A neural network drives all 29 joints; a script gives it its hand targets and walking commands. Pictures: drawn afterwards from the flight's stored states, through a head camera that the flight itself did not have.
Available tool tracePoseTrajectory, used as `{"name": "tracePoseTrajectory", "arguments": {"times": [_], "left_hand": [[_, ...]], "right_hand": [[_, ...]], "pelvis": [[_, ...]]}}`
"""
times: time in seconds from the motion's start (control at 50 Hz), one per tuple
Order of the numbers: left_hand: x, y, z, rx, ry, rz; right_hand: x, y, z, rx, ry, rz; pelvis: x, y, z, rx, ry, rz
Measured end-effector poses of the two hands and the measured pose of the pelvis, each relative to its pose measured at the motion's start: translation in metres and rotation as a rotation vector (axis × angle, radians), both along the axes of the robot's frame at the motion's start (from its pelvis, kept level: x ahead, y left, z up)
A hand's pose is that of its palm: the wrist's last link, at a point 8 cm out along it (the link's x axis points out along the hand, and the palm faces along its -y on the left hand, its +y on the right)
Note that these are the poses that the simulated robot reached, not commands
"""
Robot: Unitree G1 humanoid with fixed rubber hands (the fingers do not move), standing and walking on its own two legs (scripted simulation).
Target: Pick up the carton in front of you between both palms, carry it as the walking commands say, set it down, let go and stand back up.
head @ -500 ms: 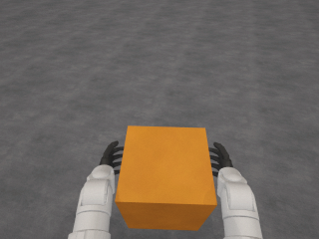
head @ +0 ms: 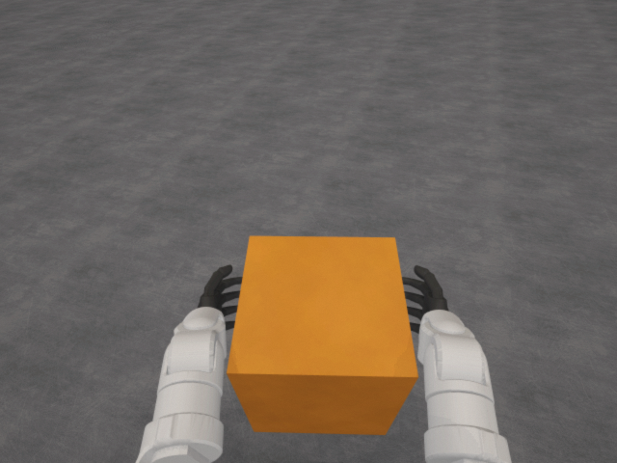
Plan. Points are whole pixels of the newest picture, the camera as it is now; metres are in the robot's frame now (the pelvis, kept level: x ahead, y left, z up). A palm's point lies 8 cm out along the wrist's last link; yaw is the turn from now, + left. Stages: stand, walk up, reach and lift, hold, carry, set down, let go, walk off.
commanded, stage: set down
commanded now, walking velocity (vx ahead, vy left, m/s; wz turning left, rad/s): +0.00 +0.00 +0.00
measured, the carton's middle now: (320, 340) +0.31 +0.00 -0.04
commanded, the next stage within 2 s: none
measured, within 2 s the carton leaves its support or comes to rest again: neither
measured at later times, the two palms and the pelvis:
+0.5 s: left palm (249, 348) +0.36 +0.14 -0.16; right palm (414, 369) +0.33 -0.16 -0.17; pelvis -0.04 +0.02 -0.08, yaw +0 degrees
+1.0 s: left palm (275, 359) +0.41 +0.11 -0.30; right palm (414, 382) +0.36 -0.19 -0.30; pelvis -0.05 +0.04 -0.21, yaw +1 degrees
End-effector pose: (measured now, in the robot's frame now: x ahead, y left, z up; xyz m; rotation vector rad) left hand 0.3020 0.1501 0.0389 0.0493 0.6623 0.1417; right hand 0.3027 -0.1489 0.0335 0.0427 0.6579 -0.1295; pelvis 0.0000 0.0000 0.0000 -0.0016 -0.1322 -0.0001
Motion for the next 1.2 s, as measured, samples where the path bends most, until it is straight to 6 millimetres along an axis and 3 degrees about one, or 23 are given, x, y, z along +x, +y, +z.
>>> {"name": "tracePoseTrajectory", "arguments": {"times": [0.16,0.24,0.34,0.42,0.5,0.82,1.2], "left_hand": [[0.026,-0.005,-0.028,0.002,0.023,-0.023],[0.036,-0.009,-0.059,0.021,0.037,-0.051],[0.045,-0.014,-0.115,0.025,0.041,-0.085],[0.051,-0.014,-0.162,0.012,0.028,-0.092],[0.060,-0.013,-0.196,-0.011,-0.006,-0.089],[0.095,-0.034,-0.277,-0.051,-0.003,-0.105],[0.126,-0.052,-0.404,-0.038,0.017,-0.159]], "right_hand": [[0.020,-0.005,-0.028,0.035,0.022,-0.048],[0.024,-0.009,-0.061,0.016,0.035,-0.050],[0.022,-0.013,-0.117,-0.014,0.038,-0.062],[0.022,-0.012,-0.165,-0.022,0.025,-0.077],[0.026,-0.011,-0.200,-0.016,-0.010,-0.093],[0.050,-0.031,-0.277,-0.010,-0.007,-0.149],[0.069,-0.047,-0.403,-0.011,0.015,-0.187]], "pelvis": [[-0.008,-0.004,-0.012,-0.005,0.061,0.016],[-0.014,-0.002,-0.021,0.001,0.158,0.007],[-0.023,0.005,-0.038,0.013,0.309,-0.008],[-0.031,0.013,-0.059,0.022,0.442,-0.012],[-0.035,0.022,-0.084,0.025,0.563,-0.005],[-0.040,0.040,-0.165,0.029,0.792,-0.001],[-0.058,0.029,-0.263,0.033,0.935,0.021]]}}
